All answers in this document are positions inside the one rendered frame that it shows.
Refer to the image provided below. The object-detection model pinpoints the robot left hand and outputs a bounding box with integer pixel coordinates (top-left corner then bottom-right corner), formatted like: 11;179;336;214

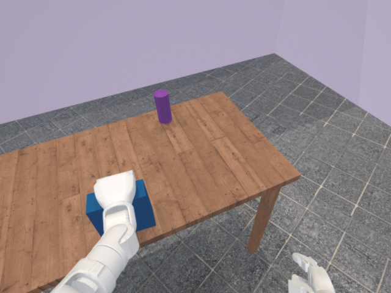
93;170;136;209

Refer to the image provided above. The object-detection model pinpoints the table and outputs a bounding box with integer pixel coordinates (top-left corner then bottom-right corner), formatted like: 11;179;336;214
0;91;301;293

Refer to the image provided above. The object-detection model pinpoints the robot right hand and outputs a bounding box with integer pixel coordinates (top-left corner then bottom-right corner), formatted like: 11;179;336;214
288;253;335;293

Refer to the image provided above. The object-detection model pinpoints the robot left forearm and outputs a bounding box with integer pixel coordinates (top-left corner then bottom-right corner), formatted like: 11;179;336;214
50;201;139;293

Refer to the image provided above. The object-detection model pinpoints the sponge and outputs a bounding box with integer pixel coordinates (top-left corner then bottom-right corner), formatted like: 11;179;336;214
86;179;156;236

